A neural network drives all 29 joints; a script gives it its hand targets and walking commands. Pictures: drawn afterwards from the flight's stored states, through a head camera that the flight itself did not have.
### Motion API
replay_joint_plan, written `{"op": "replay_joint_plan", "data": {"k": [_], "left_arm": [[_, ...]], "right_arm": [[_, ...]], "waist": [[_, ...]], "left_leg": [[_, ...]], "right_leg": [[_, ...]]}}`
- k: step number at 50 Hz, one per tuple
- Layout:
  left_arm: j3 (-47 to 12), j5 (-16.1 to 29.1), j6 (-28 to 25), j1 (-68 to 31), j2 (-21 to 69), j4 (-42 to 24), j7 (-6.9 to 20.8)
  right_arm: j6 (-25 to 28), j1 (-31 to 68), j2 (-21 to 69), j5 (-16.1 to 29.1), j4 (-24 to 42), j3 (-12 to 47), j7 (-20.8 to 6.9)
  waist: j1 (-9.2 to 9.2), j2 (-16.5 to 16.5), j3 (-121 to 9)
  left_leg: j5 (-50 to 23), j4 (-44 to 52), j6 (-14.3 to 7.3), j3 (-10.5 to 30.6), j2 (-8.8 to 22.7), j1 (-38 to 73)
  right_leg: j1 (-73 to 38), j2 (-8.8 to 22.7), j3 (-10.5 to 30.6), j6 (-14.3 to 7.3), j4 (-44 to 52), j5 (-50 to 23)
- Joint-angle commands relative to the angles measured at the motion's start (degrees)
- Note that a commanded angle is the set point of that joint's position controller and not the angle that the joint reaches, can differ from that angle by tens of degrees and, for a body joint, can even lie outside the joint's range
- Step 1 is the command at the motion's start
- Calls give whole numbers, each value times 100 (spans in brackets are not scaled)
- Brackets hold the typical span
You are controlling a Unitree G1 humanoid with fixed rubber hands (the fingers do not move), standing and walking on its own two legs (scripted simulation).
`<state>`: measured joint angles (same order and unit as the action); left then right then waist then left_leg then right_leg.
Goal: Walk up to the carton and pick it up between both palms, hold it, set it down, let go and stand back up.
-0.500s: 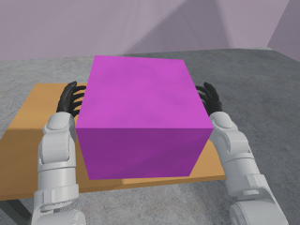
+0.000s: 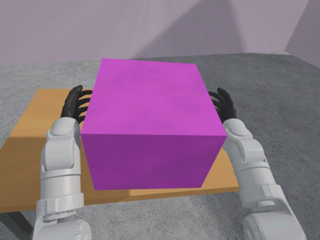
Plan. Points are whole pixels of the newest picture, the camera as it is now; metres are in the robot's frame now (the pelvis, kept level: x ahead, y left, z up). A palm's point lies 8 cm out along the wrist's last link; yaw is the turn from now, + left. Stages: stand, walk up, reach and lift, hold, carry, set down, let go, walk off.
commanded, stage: hold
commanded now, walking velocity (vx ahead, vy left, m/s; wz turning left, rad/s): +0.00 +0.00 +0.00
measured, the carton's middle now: (149, 120) +0.41 +0.02 +0.13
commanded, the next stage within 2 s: none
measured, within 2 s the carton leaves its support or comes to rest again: neither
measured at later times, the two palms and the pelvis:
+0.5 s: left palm (73, 119) +0.35 +0.19 +0.18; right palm (227, 119) +0.36 -0.17 +0.18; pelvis +0.00 +0.00 +0.00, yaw +0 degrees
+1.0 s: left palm (72, 119) +0.35 +0.20 +0.18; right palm (226, 119) +0.36 -0.17 +0.18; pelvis +0.00 +0.00 +0.00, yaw +0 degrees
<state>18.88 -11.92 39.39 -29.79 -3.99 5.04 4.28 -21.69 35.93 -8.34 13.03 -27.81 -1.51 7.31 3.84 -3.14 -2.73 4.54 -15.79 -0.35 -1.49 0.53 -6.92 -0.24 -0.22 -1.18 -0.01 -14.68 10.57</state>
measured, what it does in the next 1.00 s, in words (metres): stands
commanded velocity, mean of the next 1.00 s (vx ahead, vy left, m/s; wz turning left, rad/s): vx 0.00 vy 0.00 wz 0.00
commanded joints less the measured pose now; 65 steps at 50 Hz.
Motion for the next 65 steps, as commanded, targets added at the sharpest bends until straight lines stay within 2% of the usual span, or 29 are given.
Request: {"op": "replay_joint_plan", "data": {"k": [1, 12, 28, 48, 65], "left_arm": [[-2957, 863, -341, -3417, 2856, -767, 668], [-2992, 872, -338, -3317, 2838, -894, 653], [-2970, 870, -317, -3269, 2752, -1021, 709], [-2938, 859, -316, -3371, 2812, -852, 691], [-2962, 862, -320, -3305, 2825, -877, 662]], "right_arm": [[346, 3923, 3105, 445, 1730, 1915, -668], [355, 3892, 3098, 516, 1911, 2019, -638], [275, 3774, 3140, 541, 2034, 2103, -575], [287, 3868, 3131, 479, 1817, 1985, -636], [307, 3857, 3113, 492, 1875, 2011, -643]], "waist": [[45, 449, -1918], [41, 420, -1984], [42, 393, -1925], [24, 417, -1874], [22, 392, -1904]], "left_leg": [[-769, -122, 153, 8, -172, 1652], [-1060, -203, 171, 22, -192, 1724], [-1016, -185, 163, 12, -228, 1637], [-815, -120, 150, 6, -194, 1592], [-948, -162, 157, 22, -192, 1645]], "right_leg": [[801, -225, -181, 187, 265, -921], [698, -245, -183, 209, 231, -1201], [554, -212, -155, 259, 189, -1433], [709, -217, -166, 206, 251, -1030], [691, -232, -172, 208, 246, -1119]]}}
